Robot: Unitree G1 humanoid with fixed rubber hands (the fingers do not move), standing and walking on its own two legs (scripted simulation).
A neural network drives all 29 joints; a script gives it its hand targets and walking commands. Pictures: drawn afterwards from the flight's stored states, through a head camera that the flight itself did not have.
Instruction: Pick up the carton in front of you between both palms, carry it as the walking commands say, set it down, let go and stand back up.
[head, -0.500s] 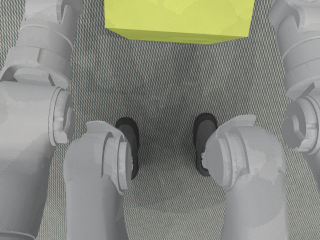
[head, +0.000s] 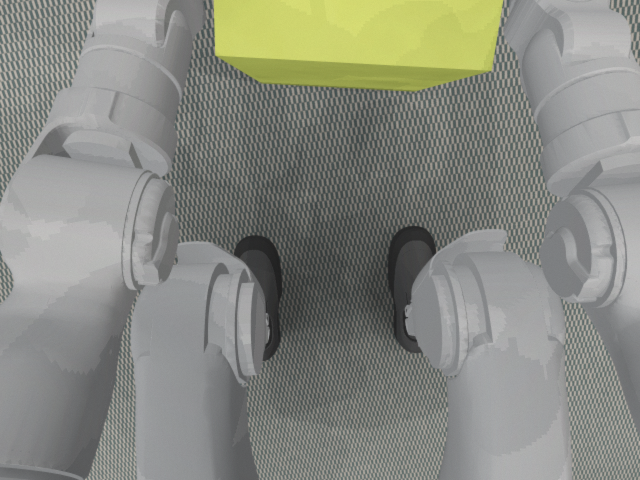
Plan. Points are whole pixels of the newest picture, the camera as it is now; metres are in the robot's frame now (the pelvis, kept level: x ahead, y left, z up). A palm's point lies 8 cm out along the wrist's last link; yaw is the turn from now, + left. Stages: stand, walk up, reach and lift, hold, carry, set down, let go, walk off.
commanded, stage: reach and lift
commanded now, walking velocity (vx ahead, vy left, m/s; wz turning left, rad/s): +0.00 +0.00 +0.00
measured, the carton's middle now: out of the picture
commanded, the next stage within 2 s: none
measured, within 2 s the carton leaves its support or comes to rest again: leaves its support in 0.30 s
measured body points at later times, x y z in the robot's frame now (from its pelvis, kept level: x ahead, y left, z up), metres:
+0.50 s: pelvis +0.00 +0.00 +0.02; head +0.33 +0.00 +0.33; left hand +0.56 +0.14 -0.08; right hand +0.54 -0.16 -0.08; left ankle +0.11 +0.12 -0.34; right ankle +0.12 -0.13 -0.34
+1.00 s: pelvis +0.00 +0.00 +0.14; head +0.26 +0.00 +0.51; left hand +0.51 +0.15 +0.08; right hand +0.50 -0.16 +0.08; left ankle +0.11 +0.12 -0.34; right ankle +0.12 -0.13 -0.34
